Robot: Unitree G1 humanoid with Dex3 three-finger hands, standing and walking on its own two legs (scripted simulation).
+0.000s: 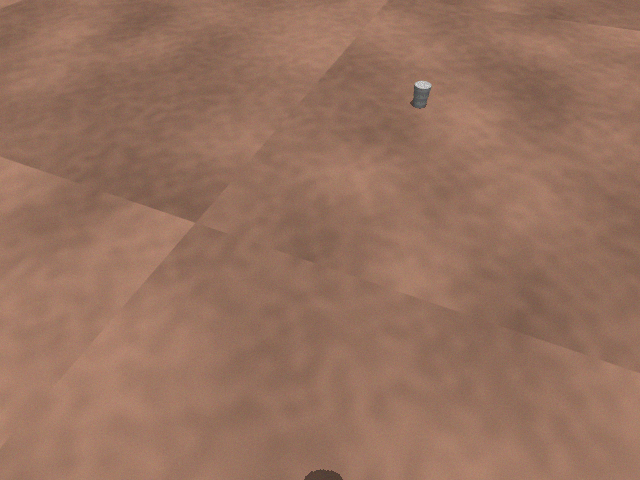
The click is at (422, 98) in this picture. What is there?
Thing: tapered cup
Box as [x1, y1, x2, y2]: [413, 81, 431, 107]
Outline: 417,81 414,85 413,105 416,107 423,107 426,102 426,98 428,96 431,85 426,81
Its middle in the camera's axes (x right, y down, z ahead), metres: +0.58 -0.81 +2.30
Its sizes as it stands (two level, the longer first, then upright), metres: 0.095 0.095 0.127
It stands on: the floor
